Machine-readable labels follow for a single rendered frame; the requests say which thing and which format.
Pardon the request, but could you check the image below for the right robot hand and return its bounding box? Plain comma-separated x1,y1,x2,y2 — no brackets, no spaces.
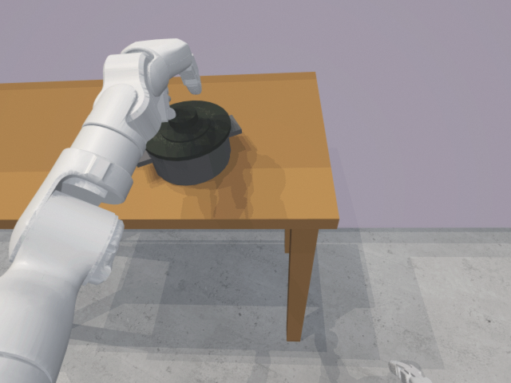
388,361,433,383

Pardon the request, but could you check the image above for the pot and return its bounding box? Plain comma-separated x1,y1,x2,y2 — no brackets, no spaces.
137,115,242,186

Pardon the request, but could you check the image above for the left robot upper arm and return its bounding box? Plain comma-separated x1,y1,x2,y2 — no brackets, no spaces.
0,190,125,383

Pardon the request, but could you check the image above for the left robot hand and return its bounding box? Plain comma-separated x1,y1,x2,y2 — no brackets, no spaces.
121,38,202,122

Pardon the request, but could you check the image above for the table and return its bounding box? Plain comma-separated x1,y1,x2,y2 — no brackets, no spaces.
0,72,339,342

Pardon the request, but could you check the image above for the knob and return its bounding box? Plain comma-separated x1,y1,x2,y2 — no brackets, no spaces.
168,105,198,130

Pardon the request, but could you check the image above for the lid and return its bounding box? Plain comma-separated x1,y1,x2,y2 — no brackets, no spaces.
145,101,231,161

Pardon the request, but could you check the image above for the robot left forearm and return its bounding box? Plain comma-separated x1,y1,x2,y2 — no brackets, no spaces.
9,45,169,263

